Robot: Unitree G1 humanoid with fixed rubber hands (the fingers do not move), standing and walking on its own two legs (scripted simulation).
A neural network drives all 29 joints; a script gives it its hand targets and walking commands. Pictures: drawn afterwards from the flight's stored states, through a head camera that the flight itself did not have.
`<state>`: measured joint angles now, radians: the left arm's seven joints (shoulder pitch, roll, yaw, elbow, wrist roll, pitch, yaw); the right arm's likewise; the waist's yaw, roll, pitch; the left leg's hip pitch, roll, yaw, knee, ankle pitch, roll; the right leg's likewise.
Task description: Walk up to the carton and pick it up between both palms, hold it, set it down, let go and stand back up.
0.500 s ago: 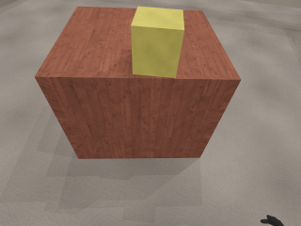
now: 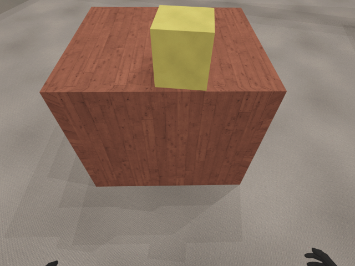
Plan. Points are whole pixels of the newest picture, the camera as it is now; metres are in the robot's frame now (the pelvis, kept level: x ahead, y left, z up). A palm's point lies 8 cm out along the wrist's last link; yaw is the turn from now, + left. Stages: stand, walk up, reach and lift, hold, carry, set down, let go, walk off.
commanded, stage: walk up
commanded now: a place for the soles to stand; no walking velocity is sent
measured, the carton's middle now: (183, 48) +0.78 -0.02 +0.08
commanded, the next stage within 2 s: none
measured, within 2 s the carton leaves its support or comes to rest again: neither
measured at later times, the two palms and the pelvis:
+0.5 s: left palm out of the picture +0.10 +0.31 -0.09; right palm out of the picture +0.12 -0.33 -0.07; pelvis +0.00 +0.00 +0.00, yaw +0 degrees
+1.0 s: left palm (54, 260) +0.16 +0.28 -0.07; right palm (341, 238) +0.19 -0.38 -0.07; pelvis +0.09 -0.04 +0.01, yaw -1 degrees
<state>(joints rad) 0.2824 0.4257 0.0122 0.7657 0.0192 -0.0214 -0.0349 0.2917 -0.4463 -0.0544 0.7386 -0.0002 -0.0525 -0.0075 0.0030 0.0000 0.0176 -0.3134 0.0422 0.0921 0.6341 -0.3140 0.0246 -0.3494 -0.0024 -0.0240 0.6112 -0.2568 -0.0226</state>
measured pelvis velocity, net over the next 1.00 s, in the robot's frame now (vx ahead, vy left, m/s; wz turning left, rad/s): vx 0.09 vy -0.04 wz -0.01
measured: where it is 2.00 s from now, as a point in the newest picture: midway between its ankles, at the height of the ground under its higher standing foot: (180, 243)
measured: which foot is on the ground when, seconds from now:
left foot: down 0.00-0.86, up 0.88-1.00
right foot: down 0.00-1.00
